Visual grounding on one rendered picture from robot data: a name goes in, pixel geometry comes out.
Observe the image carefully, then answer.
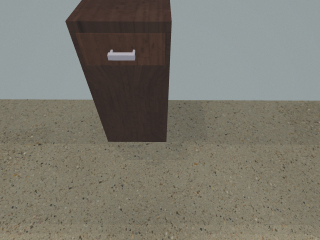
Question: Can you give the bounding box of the cabinet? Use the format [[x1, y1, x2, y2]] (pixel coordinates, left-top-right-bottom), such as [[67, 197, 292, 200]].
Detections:
[[65, 0, 172, 142]]

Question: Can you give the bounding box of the handle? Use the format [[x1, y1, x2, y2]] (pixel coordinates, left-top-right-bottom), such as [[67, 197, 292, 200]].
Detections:
[[107, 49, 136, 61]]

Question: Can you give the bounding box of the drawer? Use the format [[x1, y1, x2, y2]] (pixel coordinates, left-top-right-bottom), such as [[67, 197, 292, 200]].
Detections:
[[75, 33, 166, 65]]

